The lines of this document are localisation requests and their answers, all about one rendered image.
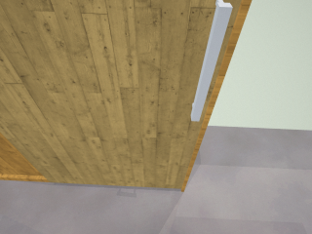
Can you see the handle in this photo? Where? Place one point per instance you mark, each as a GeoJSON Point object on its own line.
{"type": "Point", "coordinates": [222, 15]}

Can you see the wardrobe door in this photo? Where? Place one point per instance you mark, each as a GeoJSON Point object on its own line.
{"type": "Point", "coordinates": [100, 91]}
{"type": "Point", "coordinates": [12, 162]}

